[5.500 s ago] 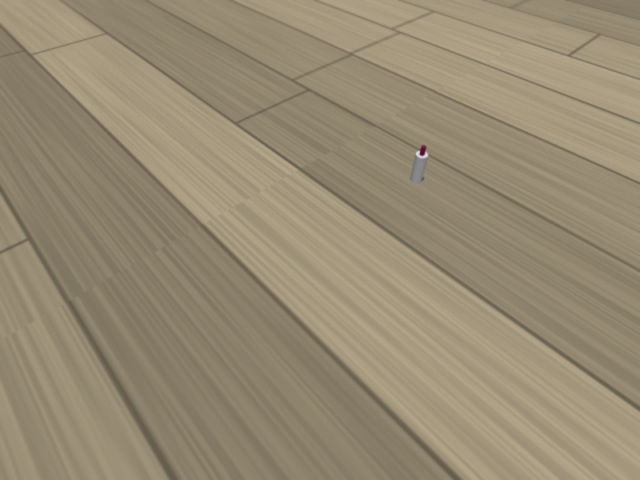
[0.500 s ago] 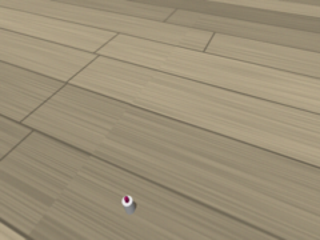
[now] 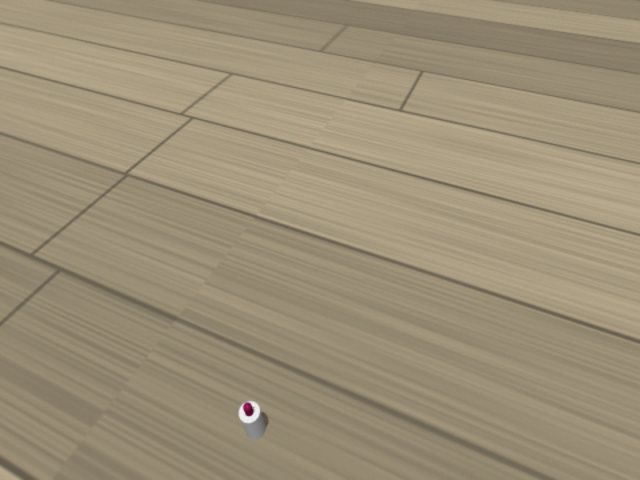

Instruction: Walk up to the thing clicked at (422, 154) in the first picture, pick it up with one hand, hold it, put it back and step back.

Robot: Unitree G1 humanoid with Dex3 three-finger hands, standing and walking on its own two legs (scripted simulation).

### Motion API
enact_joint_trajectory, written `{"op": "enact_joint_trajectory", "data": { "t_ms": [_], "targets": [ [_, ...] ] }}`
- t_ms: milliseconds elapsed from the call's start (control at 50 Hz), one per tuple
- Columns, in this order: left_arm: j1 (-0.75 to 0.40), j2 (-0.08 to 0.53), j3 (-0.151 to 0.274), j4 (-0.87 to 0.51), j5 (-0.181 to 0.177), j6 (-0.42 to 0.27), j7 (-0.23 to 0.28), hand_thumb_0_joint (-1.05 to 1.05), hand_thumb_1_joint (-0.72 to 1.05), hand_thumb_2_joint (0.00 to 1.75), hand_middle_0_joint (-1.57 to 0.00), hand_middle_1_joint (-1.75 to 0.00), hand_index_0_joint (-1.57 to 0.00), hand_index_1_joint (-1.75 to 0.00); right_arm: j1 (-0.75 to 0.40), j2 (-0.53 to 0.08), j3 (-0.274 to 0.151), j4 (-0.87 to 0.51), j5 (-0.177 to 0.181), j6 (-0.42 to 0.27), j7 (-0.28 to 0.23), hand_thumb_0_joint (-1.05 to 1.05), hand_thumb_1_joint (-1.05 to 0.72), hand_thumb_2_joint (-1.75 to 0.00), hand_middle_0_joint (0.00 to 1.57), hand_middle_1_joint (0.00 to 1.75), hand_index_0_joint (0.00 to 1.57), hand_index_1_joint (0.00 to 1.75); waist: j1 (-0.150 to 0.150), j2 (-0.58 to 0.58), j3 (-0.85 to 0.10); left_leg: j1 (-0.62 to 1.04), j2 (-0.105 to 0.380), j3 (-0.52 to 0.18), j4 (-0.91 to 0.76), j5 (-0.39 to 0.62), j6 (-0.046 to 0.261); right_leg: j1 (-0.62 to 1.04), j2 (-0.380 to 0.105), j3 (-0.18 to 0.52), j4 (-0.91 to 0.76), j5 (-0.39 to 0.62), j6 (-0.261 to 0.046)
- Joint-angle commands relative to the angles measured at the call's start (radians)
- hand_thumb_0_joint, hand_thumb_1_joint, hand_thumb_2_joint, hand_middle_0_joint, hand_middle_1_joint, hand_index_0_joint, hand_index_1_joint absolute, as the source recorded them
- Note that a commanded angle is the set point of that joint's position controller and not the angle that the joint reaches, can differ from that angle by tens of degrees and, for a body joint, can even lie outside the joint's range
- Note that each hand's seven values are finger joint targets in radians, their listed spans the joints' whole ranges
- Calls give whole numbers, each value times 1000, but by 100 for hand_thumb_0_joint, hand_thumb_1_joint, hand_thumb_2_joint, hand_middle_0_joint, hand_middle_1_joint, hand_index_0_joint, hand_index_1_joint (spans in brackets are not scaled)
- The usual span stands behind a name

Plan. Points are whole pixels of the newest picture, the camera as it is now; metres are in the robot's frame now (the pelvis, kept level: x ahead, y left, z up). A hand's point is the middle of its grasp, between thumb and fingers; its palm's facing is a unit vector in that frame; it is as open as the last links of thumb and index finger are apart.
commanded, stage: stand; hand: left
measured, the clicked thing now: (251, 418) +0.41 +0.21 -0.68
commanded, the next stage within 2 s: none
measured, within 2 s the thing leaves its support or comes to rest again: neither
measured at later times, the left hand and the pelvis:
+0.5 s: hand out of the picture +0.10 +0.24 -0.15, palm faces -0.02 -0.94 -0.35, open 7.4 cm; pelvis +0.02 -0.01 +0.00, yaw +0 degrees
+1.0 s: hand out of the picture +0.11 +0.24 -0.15, palm faces -0.03 -0.94 -0.35, open 7.4 cm; pelvis +0.03 -0.01 +0.00, yaw -1 degrees
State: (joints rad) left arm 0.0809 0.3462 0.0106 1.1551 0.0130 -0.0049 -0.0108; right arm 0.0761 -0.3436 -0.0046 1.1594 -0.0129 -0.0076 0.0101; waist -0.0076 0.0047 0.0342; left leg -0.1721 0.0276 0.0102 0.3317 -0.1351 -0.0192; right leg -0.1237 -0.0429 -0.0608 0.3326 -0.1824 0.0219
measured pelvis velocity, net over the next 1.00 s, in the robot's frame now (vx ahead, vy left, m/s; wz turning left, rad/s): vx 0.03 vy -0.01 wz -0.01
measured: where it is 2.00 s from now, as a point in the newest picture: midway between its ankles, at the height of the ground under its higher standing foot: outside the picture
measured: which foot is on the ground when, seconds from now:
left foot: down 0.00-1.00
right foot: down 0.00-1.00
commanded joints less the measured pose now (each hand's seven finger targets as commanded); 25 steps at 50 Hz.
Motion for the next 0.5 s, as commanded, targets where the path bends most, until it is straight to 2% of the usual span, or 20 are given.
{"op": "enact_joint_trajectory", "data": {
  "t_ms": [0,100,120,160,200,280,360,480],
  "targets": [
    [-30,212,36,-57,-2,-23,12,0,90,90,-20,-30,-20,-30,-46,-223,-36,-68,1,-23,-12,0,-90,-90,20,30,20,30,5,15,-64,31,108,-108,-69,4,28,-15,-105,105,-68,10,-33],
    [-28,211,34,-61,-3,-28,14,0,90,90,-20,-30,-20,-30,-45,-223,-36,-75,2,-24,-11,0,-90,-90,20,30,20,30,1,-8,-69,60,109,-96,-46,61,31,-22,-103,103,-74,36,-28],
    [-38,218,35,-66,-4,-29,15,0,90,90,-20,-30,-20,-30,-40,-215,-34,-74,1,-24,-12,0,-90,-90,20,30,20,30,-2,-21,-70,65,113,-97,-45,108,26,-12,-105,103,-67,71,-30],
    [-28,214,35,-63,-7,-28,14,0,90,90,-20,-30,-20,-30,-42,-222,-33,-71,3,-23,-13,0,-90,-90,20,30,20,30,0,5,-76,63,108,-91,-44,98,24,1,-104,103,-69,86,-28],
    [-27,215,35,-65,-7,-29,15,0,90,90,-20,-30,-20,-30,-41,-221,-34,-71,4,-24,-13,0,-90,-90,20,30,20,30,1,-6,-90,79,113,-87,-37,140,24,13,-108,105,-64,122,-32],
    [-23,219,37,-64,-6,-27,15,0,90,90,-20,-30,-20,-30,-41,-220,-32,-70,5,-22,-14,0,-90,-90,20,30,20,30,5,2,-95,75,114,-83,-39,135,26,33,-108,103,-63,126,-33],
    [-24,220,38,-65,-7,-29,17,0,90,90,-20,-30,-20,-30,-40,-221,-31,-69,4,-23,-17,0,-90,-90,20,30,20,30,4,-13,-103,98,118,-76,-27,207,25,42,-111,101,-56,206,-32],
    [-21,215,38,-65,-6,-27,18,0,90,90,-20,-30,-20,-30,-47,-223,-31,-71,5,-21,-18,0,-90,-90,20,30,20,30,6,1,-91,101,120,-72,-29,200,22,44,-108,98,-67,206,-30]
  ]
}}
